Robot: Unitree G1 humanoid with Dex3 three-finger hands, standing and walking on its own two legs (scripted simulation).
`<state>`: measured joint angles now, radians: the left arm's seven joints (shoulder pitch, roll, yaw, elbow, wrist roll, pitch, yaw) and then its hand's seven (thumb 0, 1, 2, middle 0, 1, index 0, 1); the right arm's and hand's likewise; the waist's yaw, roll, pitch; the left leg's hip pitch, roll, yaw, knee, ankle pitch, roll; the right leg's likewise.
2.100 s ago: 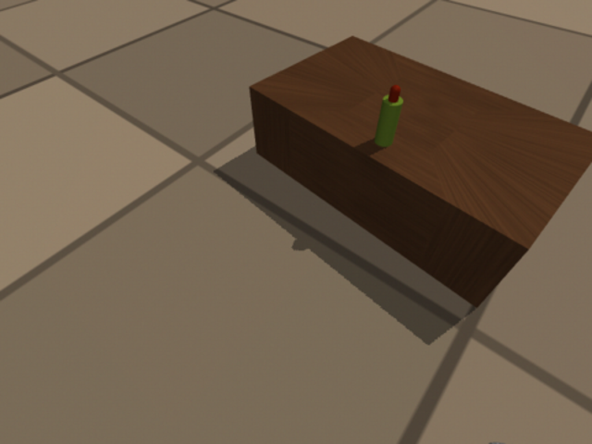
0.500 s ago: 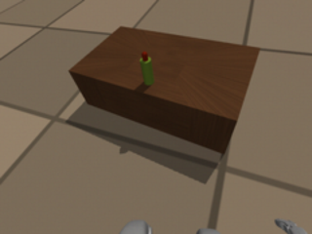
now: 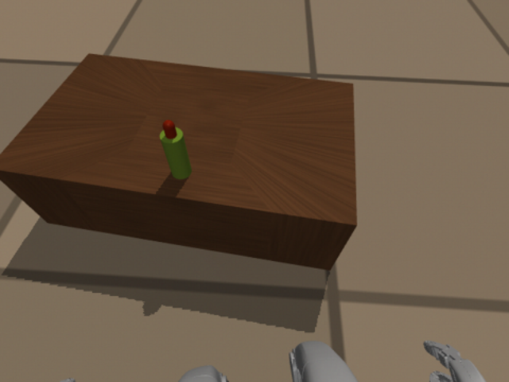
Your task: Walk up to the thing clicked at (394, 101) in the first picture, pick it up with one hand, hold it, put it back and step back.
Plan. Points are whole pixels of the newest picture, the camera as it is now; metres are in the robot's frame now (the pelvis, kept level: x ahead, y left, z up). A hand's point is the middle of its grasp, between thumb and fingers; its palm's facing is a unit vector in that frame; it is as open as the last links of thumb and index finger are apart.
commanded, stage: walk up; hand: left
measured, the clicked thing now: (175, 148) +0.78 +0.23 -0.26
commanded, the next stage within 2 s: none
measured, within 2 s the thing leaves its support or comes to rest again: neither
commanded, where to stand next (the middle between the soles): +0.32 +0.14 m, yaw -15 degrees
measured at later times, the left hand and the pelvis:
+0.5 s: hand (62, 311) +0.25 +0.35 -0.12, palm faces -0.12 -0.85 -0.51, open 7.4 cm; pelvis +0.16 +0.07 -0.01, yaw -8 degrees
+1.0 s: hand (55, 241) +0.42 +0.44 -0.16, palm faces -0.31 -0.87 -0.38, open 7.4 cm; pelvis +0.25 +0.20 -0.01, yaw -15 degrees
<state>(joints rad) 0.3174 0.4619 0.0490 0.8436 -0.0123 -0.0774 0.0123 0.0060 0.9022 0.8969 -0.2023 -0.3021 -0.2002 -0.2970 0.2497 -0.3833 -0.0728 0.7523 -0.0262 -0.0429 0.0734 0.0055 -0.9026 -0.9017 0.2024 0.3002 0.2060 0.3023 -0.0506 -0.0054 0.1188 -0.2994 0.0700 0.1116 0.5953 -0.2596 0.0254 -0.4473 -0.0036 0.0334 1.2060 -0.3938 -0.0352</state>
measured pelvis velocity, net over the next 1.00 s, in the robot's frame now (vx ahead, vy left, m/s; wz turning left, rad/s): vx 0.25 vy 0.20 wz -0.26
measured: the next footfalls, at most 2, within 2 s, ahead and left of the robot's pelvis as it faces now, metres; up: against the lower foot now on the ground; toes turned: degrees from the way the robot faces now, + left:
right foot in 0.24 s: +0.23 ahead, -0.08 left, +0.00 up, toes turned -8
left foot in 0.64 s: +0.35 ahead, +0.29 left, +0.00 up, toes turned -18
